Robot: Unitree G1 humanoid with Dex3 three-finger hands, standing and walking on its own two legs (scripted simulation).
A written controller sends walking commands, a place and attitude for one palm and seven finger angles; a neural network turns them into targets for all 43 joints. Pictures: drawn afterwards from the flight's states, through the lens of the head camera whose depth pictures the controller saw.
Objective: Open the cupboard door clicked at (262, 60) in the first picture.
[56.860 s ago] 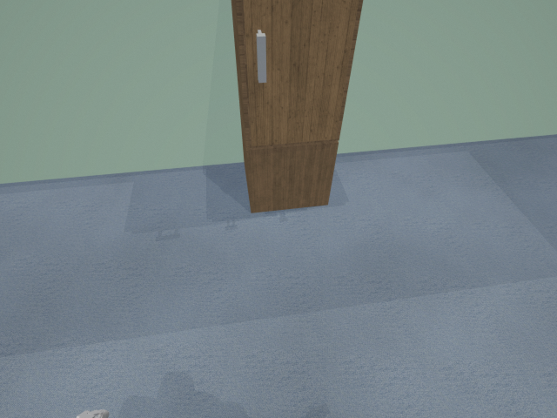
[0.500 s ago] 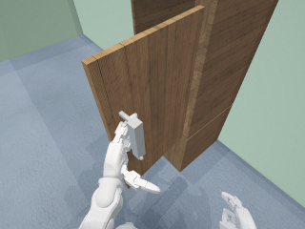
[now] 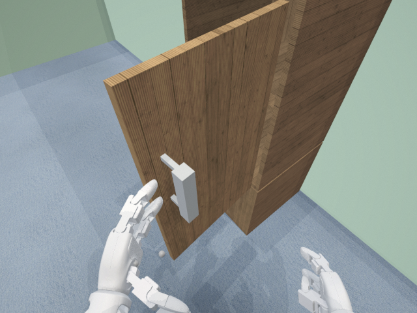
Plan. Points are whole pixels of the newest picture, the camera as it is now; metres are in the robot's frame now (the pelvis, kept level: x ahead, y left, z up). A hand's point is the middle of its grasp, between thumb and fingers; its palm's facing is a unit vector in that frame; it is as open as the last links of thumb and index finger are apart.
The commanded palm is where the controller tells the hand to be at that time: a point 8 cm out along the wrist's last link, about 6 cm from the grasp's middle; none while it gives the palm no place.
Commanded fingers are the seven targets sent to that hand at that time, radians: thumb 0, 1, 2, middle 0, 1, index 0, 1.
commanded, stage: slide the hand sideways off the handle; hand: left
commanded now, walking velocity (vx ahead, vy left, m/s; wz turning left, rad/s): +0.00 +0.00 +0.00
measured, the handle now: (178, 188) +0.32 +0.08 +0.09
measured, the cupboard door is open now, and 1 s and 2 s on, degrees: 96 96 96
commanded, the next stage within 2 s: draw the hand back to the body in 0.38 s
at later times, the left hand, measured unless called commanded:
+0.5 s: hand (130, 272) +0.18 +0.13 +0.08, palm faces -0.03 -1.00 -0.01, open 16.3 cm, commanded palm +0.16 +0.18 +0.09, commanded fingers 0.00 -0.50 0.30 -0.15 -0.30 -0.15 -0.30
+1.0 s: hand (87, 251) +0.19 +0.18 +0.13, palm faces +0.00 -1.00 -0.07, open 16.2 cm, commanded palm +0.16 +0.24 +0.15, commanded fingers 0.00 -0.25 0.41 -0.16 -0.30 -0.16 -0.30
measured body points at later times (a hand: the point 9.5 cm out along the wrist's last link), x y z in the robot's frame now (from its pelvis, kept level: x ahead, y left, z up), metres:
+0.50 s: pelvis +0.00 +0.00 -0.01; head +0.02 -0.01 +0.44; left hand +0.17 +0.19 +0.08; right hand +0.18 -0.23 -0.07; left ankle +0.03 +0.13 -0.67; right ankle -0.01 -0.11 -0.67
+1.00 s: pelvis +0.01 +0.01 +0.02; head +0.00 +0.01 +0.47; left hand +0.18 +0.23 +0.14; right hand +0.19 -0.21 -0.04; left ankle +0.03 +0.13 -0.67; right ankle -0.01 -0.11 -0.67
